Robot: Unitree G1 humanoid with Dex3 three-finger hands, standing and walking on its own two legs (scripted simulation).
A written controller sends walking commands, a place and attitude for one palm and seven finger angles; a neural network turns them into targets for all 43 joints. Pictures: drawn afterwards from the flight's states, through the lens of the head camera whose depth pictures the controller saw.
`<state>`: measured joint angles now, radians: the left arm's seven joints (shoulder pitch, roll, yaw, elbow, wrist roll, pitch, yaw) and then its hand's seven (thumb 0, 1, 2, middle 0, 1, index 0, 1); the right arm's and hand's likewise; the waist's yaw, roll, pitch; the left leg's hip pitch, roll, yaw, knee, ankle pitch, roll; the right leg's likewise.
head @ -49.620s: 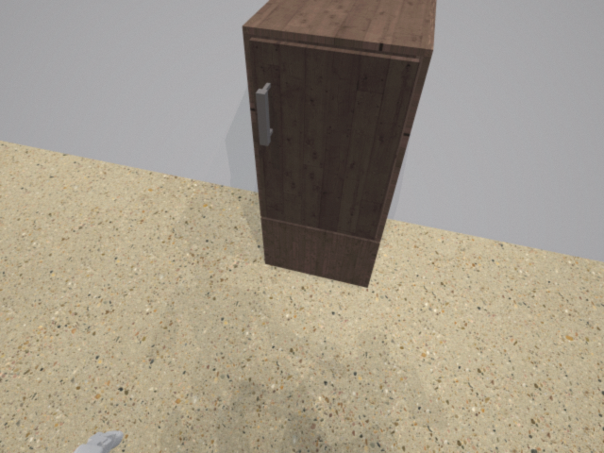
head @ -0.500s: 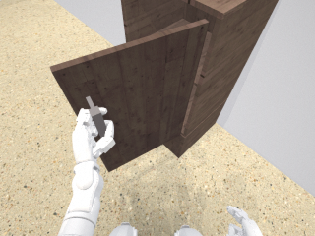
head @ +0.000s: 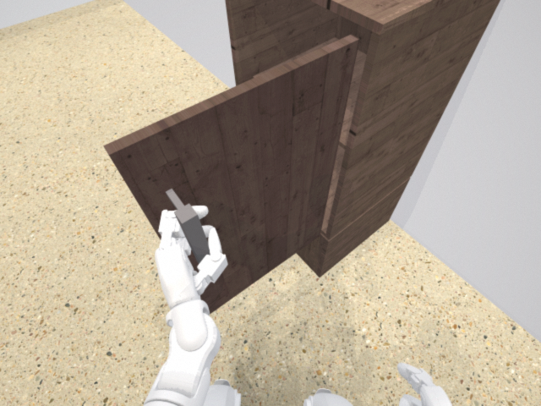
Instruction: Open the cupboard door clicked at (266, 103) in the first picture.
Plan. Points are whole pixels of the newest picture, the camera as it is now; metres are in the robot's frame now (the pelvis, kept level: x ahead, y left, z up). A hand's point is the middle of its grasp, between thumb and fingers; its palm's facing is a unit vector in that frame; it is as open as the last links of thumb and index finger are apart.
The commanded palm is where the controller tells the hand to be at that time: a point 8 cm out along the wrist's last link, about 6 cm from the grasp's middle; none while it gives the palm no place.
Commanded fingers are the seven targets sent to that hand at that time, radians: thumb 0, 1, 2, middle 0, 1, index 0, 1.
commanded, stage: open thumb and fingers to let go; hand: left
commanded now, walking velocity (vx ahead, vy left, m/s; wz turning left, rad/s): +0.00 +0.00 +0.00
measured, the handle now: (190, 231) +0.36 +0.14 +0.04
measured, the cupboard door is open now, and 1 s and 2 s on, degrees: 88 89 90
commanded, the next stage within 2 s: slide the hand sideways off the handle in 0.72 s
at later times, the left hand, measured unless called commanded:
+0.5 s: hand (207, 256) +0.32 +0.10 +0.04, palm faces +0.35 -0.94 +0.02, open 13.6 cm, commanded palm +0.28 +0.14 +0.04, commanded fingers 0.00 -0.50 0.30 -0.22 -0.75 -0.22 -0.75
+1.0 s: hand (203, 281) +0.29 +0.11 +0.04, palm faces -0.13 -0.99 -0.11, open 16.2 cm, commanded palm +0.27 +0.14 +0.04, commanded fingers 0.00 -0.50 0.30 -0.15 -0.30 -0.15 -0.30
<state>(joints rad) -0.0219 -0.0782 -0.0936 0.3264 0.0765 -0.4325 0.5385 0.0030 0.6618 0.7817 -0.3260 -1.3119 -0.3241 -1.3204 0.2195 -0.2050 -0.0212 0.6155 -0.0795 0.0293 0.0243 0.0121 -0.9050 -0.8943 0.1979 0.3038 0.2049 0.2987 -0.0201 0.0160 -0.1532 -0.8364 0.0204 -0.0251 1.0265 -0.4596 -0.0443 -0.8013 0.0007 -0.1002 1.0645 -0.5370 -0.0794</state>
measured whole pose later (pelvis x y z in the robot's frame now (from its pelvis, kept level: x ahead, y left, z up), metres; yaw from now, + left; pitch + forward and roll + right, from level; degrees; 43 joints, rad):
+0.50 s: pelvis -0.01 +0.02 +0.00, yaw -1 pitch +15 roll +0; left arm -0.07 -0.08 -0.12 0.39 0.07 -0.44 0.55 -0.01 -0.39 0.34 -0.30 -1.12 -0.29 -1.12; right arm 0.20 -0.18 -0.01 0.60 -0.08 0.01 0.03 0.01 -0.91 -0.89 0.20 0.30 0.20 0.30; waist -0.01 0.02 -0.16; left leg -0.85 0.02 -0.01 1.06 -0.46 -0.02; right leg -0.81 0.00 -0.09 1.07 -0.52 -0.05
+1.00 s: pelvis -0.02 +0.05 -0.01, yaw -1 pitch +14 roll -2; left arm -0.05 0.10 -0.20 0.33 0.03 -0.44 0.13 -0.02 -0.50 0.30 -0.23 -0.43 -0.14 -0.41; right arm 0.23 -0.20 0.00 0.57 -0.03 0.01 0.02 0.01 -0.90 -0.89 0.20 0.30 0.21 0.30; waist -0.01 0.04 -0.14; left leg -0.87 0.00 -0.01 1.10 -0.47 0.02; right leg -0.80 -0.02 -0.09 1.08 -0.51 -0.02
